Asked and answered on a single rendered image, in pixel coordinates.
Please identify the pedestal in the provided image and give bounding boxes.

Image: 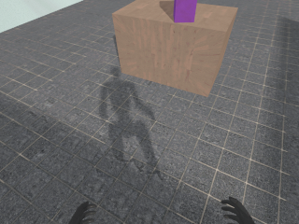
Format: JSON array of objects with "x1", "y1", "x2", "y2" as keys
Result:
[{"x1": 112, "y1": 0, "x2": 238, "y2": 97}]

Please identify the carton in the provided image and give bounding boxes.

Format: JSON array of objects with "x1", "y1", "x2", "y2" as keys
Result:
[{"x1": 173, "y1": 0, "x2": 197, "y2": 23}]

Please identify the robot left hand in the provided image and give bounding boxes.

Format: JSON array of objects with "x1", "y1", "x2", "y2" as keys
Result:
[{"x1": 68, "y1": 201, "x2": 96, "y2": 224}]

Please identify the robot right hand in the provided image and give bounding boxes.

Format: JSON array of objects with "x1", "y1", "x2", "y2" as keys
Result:
[{"x1": 221, "y1": 196, "x2": 255, "y2": 224}]

